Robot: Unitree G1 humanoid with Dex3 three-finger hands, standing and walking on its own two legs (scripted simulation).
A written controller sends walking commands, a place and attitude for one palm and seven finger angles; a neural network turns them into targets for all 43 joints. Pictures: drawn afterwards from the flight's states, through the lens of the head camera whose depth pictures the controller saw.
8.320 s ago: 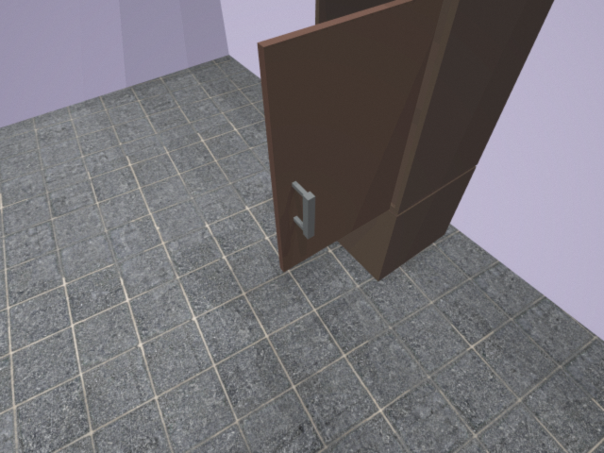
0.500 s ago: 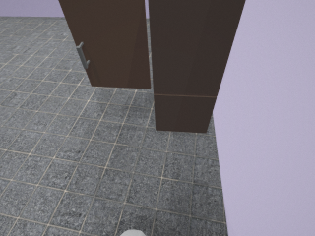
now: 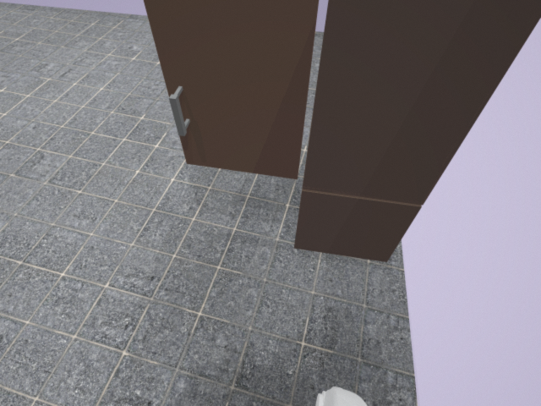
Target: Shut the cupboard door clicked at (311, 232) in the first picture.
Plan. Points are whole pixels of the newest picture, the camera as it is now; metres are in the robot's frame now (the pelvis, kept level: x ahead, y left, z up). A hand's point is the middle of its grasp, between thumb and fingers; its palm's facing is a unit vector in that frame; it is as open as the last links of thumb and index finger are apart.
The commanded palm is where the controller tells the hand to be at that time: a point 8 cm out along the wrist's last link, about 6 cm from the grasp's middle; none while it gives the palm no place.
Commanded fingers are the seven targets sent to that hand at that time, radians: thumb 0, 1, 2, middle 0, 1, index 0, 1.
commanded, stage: take the last steps up to it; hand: left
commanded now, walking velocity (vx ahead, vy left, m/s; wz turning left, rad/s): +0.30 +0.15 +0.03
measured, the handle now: (180, 111) +0.83 +0.32 -0.10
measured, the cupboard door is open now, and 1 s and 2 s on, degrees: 89 89 89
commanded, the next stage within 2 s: come to a stop and stand still in 0.60 s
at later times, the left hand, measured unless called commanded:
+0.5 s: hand (160, 371) +0.19 +0.20 -0.15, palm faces +0.10 -0.97 -0.24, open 7.1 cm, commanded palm none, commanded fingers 0.00 0.90 0.90 -0.20 -0.30 -0.20 -0.30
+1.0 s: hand (154, 264) +0.39 +0.28 -0.17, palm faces +0.02 -0.97 -0.24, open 7.3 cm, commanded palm none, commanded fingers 0.00 0.90 0.90 -0.20 -0.30 -0.20 -0.30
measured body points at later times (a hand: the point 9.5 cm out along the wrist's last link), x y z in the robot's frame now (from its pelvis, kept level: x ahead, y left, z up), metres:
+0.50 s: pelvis +0.19 +0.01 +0.01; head +0.23 +0.00 +0.46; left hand +0.18 +0.26 -0.13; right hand +0.22 -0.22 -0.15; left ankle +0.25 +0.19 -0.68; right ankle +0.15 -0.09 -0.74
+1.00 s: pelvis +0.32 +0.09 -0.01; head +0.36 +0.08 +0.44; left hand +0.39 +0.33 -0.15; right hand +0.39 -0.14 -0.16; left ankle +0.34 +0.19 -0.74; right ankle +0.33 +0.00 -0.74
